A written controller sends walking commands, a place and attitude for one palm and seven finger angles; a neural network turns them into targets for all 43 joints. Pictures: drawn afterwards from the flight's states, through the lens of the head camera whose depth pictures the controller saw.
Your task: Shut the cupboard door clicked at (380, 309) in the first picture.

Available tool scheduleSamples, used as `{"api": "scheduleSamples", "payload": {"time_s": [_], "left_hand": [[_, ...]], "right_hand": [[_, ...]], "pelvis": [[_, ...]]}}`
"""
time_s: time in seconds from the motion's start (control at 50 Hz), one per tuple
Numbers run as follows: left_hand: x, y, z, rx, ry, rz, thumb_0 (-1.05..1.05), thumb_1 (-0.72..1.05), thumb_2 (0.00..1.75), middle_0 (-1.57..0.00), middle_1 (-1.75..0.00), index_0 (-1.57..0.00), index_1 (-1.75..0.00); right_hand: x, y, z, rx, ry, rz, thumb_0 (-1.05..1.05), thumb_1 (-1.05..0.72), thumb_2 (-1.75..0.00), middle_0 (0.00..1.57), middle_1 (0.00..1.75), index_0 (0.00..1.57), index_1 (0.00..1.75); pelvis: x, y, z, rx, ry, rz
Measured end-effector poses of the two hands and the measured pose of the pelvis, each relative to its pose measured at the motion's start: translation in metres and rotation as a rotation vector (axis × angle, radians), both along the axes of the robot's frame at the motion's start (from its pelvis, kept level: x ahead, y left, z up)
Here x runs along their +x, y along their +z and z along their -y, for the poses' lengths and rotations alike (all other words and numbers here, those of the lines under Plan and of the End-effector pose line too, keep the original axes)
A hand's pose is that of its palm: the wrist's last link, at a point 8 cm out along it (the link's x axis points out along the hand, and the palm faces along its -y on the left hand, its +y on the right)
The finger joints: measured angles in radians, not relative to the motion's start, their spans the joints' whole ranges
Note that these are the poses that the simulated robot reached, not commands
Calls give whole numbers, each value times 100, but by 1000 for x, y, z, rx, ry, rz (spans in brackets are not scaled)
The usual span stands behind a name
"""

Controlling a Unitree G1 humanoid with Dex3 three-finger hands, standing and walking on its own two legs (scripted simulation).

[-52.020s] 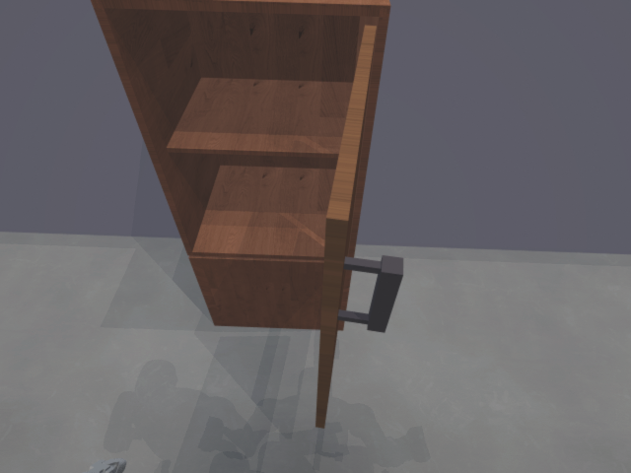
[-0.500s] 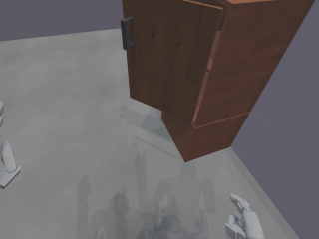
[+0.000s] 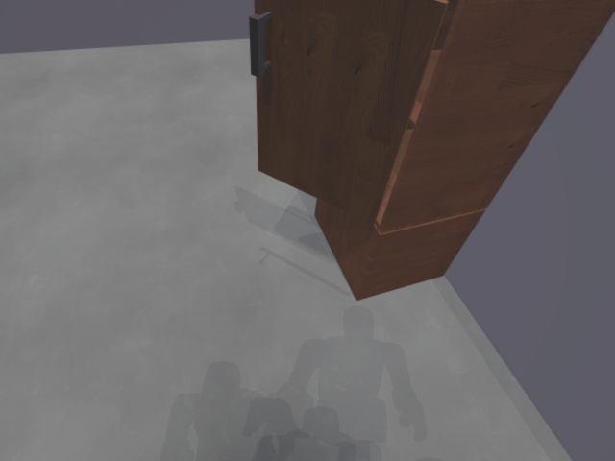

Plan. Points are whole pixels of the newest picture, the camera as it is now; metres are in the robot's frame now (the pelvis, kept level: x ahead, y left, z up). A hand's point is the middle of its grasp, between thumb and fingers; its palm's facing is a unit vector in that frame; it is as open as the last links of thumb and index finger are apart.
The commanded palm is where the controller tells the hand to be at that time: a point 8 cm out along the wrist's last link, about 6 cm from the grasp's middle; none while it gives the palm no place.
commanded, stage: let the arm hang, fingers relaxed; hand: left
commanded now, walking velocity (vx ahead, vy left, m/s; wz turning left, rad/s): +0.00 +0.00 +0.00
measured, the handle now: (262, 44) +0.95 +0.15 +0.09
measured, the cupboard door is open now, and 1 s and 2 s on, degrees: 40 40 40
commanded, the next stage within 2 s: look to check the result in 0.74 s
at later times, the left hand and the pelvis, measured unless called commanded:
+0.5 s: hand out of the picture +0.03 +0.21 -0.16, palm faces +0.00 -0.96 -0.27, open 7.4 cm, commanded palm none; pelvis +0.01 +0.00 +0.01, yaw -1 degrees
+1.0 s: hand out of the picture +0.08 +0.22 -0.15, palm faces -0.02 -0.96 -0.29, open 7.4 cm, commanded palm none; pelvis +0.03 -0.01 +0.02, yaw -1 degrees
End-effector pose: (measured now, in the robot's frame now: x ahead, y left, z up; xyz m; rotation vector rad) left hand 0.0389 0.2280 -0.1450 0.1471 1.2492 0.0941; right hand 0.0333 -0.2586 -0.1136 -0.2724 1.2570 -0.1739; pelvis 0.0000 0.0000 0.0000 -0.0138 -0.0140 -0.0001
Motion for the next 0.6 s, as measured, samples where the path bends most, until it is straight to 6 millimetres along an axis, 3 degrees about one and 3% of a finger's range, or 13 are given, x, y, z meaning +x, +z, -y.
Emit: {"api": "scheduleSamples", "payload": {"time_s": [0.06, 0.12, 0.2, 0.26, 0.4, 0.6], "left_hand": [[-29, -1, -7, 8, 27, -83, -1, 98, 89, -21, -30, -21, -30], [-52, 5, -16, 36, 49, -147, 0, 96, 89, -21, -30, -21, -30], [-70, 17, -30, 90, 67, -197, 0, 94, 89, -20, -30, -20, -30], [-73, 24, -38, 124, 72, -207, 0, 92, 89, -20, -30, -20, -30], [-49, 26, -43, 146, 57, -156, 0, 91, 89, -20, -29, -20, -30], [9, 20, -22, 82, 10, -43, 0, 91, 89, -20, -29, -20, -30]], "right_hand": [[-30, -2, -3, 6, -27, -99, 0, -91, -90, 20, 30, 20, 30], [-47, -7, -7, 25, -52, -148, 1, -91, -90, 20, 30, 20, 30], [-51, -15, -11, 55, -70, -151, 1, -91, -90, 20, 30, 20, 30], [-45, -21, -13, 74, -76, -130, 0, -91, -90, 20, 30, 20, 30], [-24, -23, -13, 87, -78, -70, 0, -91, -90, 20, 30, 20, 30], [-2, -12, -2, 50, -72, -38, 0, -91, -90, 20, 30, 20, 30]], "pelvis": [[-1, 3, 1, -6, 6, -1], [-1, 6, 0, -7, 7, 2], [-1, 8, -1, -4, 1, 10], [-1, 8, -1, -1, -4, 14], [2, 9, 0, 2, -16, 21], [12, 12, 1, 8, -19, 15]]}}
